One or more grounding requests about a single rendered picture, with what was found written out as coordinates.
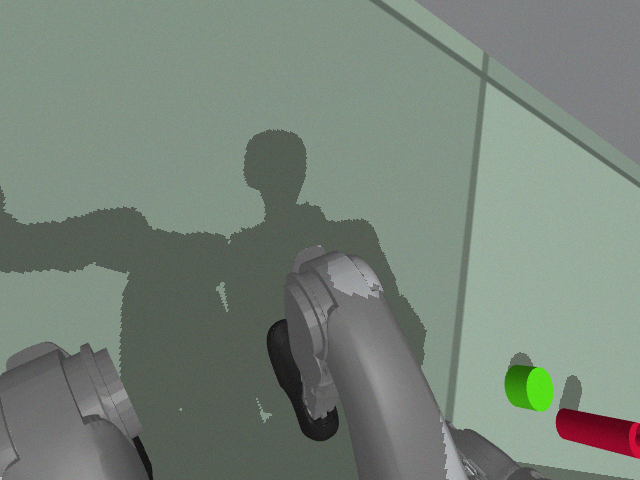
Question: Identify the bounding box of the right robot foot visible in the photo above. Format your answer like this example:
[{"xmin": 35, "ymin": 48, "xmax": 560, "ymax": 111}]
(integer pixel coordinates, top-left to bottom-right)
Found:
[{"xmin": 267, "ymin": 319, "xmax": 339, "ymax": 441}]

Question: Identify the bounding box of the left robot foot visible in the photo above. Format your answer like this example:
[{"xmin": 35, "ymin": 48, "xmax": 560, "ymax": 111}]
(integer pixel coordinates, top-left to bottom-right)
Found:
[{"xmin": 133, "ymin": 436, "xmax": 153, "ymax": 480}]

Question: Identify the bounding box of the right robot hand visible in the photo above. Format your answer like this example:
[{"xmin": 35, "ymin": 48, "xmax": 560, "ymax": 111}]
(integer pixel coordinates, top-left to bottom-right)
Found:
[{"xmin": 445, "ymin": 420, "xmax": 521, "ymax": 480}]

